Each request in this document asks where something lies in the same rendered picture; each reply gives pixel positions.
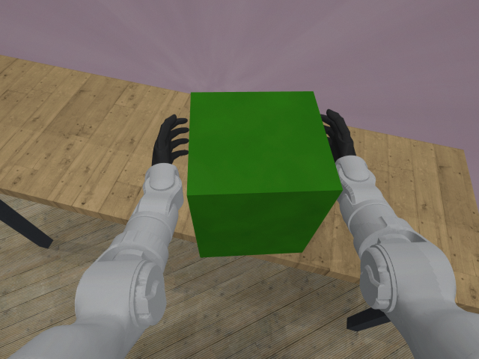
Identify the left robot forearm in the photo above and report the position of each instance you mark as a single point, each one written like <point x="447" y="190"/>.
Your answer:
<point x="151" y="226"/>

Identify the left robot hand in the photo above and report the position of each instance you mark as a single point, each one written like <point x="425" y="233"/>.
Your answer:
<point x="162" y="151"/>

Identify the carton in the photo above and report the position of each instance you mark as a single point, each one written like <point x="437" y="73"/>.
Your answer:
<point x="261" y="174"/>

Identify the right robot forearm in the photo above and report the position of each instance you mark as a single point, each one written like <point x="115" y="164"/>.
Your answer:
<point x="365" y="211"/>

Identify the robot right upper arm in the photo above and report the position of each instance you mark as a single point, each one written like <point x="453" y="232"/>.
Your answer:
<point x="413" y="285"/>

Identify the robot left upper arm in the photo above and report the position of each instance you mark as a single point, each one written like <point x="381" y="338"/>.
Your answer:
<point x="115" y="303"/>

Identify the right robot hand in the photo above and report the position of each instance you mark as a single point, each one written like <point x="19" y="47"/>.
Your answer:
<point x="340" y="142"/>

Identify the table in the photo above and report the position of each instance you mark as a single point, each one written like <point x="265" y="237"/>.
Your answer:
<point x="84" y="142"/>

